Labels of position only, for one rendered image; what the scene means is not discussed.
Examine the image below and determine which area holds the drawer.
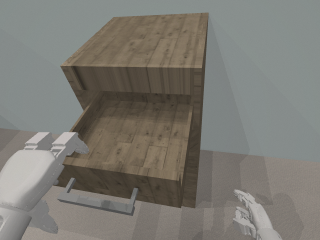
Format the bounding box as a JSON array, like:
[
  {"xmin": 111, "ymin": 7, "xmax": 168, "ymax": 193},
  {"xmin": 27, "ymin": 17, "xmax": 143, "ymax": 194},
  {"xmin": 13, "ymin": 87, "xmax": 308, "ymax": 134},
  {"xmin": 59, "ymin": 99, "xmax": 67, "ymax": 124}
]
[{"xmin": 53, "ymin": 90, "xmax": 194, "ymax": 208}]

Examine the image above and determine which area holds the cabinet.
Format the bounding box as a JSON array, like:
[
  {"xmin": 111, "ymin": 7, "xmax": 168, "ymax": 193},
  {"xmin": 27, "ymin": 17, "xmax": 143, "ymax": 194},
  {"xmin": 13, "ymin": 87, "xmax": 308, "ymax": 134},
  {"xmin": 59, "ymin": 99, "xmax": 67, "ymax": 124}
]
[{"xmin": 60, "ymin": 12, "xmax": 209, "ymax": 209}]

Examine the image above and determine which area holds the handle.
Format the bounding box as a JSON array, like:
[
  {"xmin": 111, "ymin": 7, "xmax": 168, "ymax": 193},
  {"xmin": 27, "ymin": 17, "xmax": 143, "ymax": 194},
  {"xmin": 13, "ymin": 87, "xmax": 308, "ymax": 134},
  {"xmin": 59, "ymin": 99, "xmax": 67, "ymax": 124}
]
[{"xmin": 57, "ymin": 178, "xmax": 139, "ymax": 216}]

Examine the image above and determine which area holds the right robot hand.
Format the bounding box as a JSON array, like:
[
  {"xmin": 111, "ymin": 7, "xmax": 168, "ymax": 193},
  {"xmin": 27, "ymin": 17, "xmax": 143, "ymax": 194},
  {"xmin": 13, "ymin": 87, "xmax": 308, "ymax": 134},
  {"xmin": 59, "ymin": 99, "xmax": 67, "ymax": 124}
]
[{"xmin": 233, "ymin": 189, "xmax": 273, "ymax": 239}]

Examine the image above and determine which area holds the robot right forearm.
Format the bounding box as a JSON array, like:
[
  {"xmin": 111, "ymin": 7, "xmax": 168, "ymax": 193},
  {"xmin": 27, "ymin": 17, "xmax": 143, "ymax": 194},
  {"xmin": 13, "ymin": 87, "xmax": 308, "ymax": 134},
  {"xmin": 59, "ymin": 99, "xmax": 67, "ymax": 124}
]
[{"xmin": 255, "ymin": 228, "xmax": 282, "ymax": 240}]

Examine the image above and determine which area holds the left robot hand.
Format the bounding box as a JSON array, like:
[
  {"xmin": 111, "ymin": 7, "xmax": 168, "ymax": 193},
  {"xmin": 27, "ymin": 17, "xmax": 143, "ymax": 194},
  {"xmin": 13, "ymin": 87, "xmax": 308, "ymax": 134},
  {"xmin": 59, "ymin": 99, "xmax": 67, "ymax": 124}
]
[{"xmin": 0, "ymin": 132, "xmax": 89, "ymax": 234}]

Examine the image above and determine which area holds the robot left forearm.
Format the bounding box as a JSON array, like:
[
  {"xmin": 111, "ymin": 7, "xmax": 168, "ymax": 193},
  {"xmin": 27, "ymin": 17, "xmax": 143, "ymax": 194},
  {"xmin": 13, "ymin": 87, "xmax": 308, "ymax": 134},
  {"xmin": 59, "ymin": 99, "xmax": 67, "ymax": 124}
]
[{"xmin": 0, "ymin": 204, "xmax": 32, "ymax": 240}]

